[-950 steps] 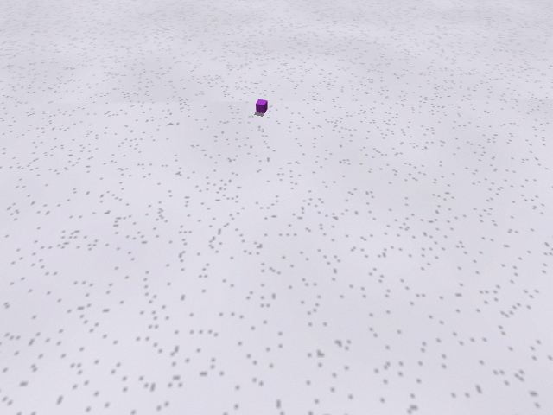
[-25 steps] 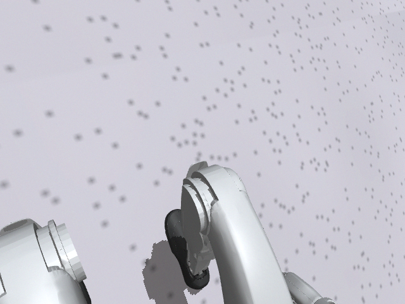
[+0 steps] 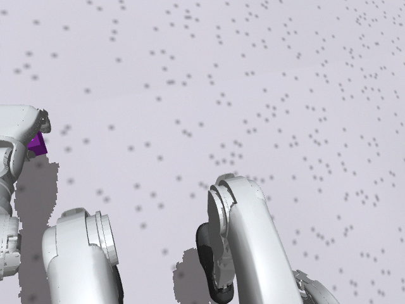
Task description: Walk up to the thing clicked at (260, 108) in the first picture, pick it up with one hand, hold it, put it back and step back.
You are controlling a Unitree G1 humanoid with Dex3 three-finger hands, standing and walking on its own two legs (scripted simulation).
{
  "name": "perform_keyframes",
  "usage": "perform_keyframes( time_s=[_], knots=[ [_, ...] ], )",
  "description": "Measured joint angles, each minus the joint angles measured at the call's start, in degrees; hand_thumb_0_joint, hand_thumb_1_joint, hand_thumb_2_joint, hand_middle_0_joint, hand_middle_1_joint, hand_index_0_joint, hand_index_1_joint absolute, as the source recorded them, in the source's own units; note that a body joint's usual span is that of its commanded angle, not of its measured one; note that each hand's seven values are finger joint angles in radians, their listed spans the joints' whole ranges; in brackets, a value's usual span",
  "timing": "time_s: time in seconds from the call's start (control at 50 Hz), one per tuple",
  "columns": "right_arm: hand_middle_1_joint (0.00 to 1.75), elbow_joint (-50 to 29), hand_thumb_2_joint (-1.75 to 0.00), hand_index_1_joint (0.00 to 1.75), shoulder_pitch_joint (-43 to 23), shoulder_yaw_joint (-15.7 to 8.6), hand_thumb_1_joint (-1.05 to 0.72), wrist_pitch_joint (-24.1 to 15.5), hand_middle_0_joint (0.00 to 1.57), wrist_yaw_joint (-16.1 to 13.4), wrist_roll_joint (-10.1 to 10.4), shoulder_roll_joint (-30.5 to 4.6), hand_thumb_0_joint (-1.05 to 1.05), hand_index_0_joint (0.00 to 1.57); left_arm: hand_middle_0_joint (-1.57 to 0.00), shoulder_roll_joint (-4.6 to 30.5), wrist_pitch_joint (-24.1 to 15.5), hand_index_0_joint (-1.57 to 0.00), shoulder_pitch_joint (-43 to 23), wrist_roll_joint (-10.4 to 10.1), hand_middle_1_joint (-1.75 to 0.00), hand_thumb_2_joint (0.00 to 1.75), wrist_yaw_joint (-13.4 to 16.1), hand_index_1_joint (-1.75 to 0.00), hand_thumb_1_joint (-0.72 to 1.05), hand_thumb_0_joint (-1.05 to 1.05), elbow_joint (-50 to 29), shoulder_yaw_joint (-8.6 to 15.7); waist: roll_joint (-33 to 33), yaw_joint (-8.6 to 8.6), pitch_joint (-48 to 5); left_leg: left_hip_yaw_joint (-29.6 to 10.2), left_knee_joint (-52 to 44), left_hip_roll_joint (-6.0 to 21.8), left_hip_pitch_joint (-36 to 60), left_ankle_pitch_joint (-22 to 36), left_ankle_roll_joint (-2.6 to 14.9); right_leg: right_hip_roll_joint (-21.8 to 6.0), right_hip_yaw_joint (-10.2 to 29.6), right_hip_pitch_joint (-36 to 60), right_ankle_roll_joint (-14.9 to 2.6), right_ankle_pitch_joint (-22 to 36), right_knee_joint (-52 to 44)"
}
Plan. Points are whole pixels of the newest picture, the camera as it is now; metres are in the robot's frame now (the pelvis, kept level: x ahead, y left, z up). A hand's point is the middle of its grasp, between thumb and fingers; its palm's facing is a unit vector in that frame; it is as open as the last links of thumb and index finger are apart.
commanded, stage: settle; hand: left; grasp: from above
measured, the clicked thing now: (24, 140) +0.48 +0.28 -0.24
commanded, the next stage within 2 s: lift in 0.16 s
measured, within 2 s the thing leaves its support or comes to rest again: neither
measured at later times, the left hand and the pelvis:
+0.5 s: hand (6, 142) +0.44 +0.27 -0.13, palm faces -0.50 +0.00 -0.86, open 6.5 cm; pelvis -0.01 +0.00 +0.03, yaw +2 degrees
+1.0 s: hand out of the picture +0.38 +0.28 +0.03, palm faces -0.49 -0.03 -0.87, open 6.3 cm; pelvis -0.01 +0.00 +0.14, yaw +6 degrees
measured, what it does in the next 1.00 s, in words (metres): rises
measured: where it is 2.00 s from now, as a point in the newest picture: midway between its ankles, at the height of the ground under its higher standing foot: (167, 297)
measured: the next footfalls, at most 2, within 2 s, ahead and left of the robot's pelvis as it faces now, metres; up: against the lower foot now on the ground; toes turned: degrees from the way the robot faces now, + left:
none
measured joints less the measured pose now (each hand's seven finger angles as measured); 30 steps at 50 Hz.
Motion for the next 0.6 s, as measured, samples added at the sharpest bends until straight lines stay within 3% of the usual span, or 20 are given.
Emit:
perform_keyframes(
  time_s=[0.16, 0.36, 0.44, 0.6],
  knots=[
    [0.30, -1.51, -0.90, 0.30, 0.73, -0.55, -0.93, 2.82, 0.20, -2.82, 1.28, -0.01, 0.00, 0.20, -0.71, -0.10, -2.36, -0.97, -0.63, -0.68, -0.44, 0.36, -5.71, -0.49, 0.30, -0.09, -2.85, -0.42, 0.48, 0.67, 0.18, 0.78, -2.76, -0.16, 1.79, 1.44, -0.05, -0.46, 0.38, 1.60, -0.11, 0.93, -2.07],
    [0.30, -1.60, -0.90, 0.30, 3.30, -1.39, -0.92, 4.88, 0.20, -5.24, 1.81, -0.71, 0.00, 0.20, -0.72, 0.60, -4.51, -1.03, -0.24, -0.56, -0.41, 0.33, -7.22, -0.47, 0.32, -0.11, -5.74, -0.58, 0.60, 1.07, -0.17, 1.26, -4.59, -0.31, 2.35, 2.75, 0.09, -0.73, 0.55, 2.24, -0.53, 1.91, -3.65],
    [0.30, -1.27, -0.90, 0.30, 4.12, -2.20, -0.92, 5.51, 0.20, -5.58, 2.50, -0.34, 0.00, 0.20, -0.71, -0.22, -3.69, -1.03, 1.08, -1.69, -0.43, 0.32, -8.42, -0.47, 0.33, -0.10, -7.97, -0.65, 0.90, 1.46, -0.81, 1.85, -5.74, -0.24, 3.03, 2.95, 0.34, -0.85, 0.96, 2.83, -0.35, 2.00, -4.56],
    [0.30, -1.45, -0.90, 0.30, 4.45, -3.96, -0.92, 7.41, 0.20, -6.33, 4.47, 0.85, 0.00, 0.20, -0.71, -1.93, -3.13, -1.03, 6.06, -5.42, -0.44, 0.34, -14.13, -0.48, 0.32, -0.10, -14.92, -0.94, 1.95, 2.97, -3.09, 3.31, -9.51, 0.19, 6.26, 2.96, 0.99, -1.02, 1.85, 5.63, -0.15, 1.95, -7.84]
  ],
)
